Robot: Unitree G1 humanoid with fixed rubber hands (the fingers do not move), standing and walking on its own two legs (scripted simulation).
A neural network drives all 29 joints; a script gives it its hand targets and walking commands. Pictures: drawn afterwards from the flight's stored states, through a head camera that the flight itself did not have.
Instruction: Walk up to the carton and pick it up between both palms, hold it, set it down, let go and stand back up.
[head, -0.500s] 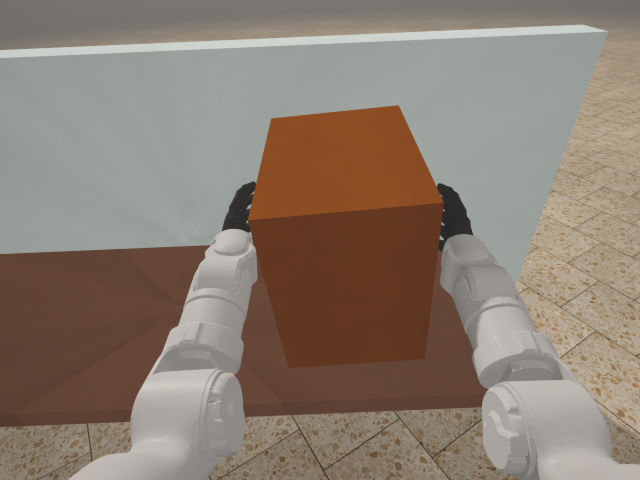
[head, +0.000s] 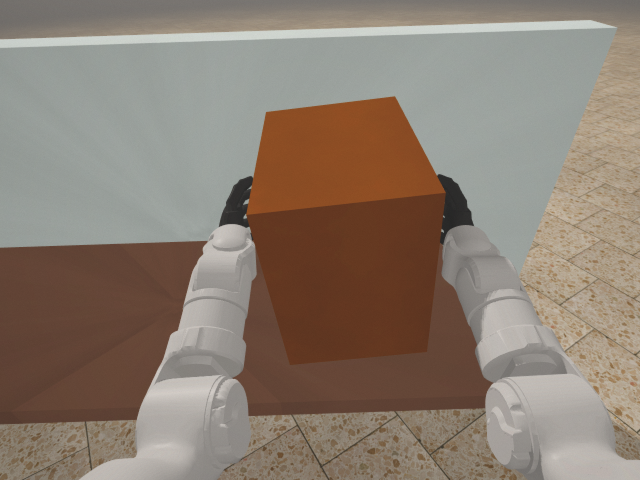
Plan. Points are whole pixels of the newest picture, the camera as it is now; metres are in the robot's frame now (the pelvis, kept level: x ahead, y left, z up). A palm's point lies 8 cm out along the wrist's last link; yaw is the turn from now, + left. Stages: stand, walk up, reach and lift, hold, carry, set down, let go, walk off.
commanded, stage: reach and lift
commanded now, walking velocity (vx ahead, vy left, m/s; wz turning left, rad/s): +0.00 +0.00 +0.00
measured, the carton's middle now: (343, 227) +0.44 -0.02 +0.14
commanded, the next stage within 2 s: hold in 0.04 s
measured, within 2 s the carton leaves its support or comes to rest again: neither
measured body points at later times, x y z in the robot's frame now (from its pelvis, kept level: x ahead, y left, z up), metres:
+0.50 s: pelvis -0.01 +0.00 +0.00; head -0.08 +0.01 +0.44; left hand +0.39 +0.14 +0.19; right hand +0.38 -0.16 +0.19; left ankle +0.00 +0.11 -0.74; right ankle +0.05 -0.14 -0.74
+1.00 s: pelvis -0.01 +0.00 +0.00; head -0.09 +0.01 +0.44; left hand +0.38 +0.14 +0.21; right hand +0.37 -0.16 +0.20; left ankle +0.00 +0.11 -0.74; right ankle +0.05 -0.14 -0.74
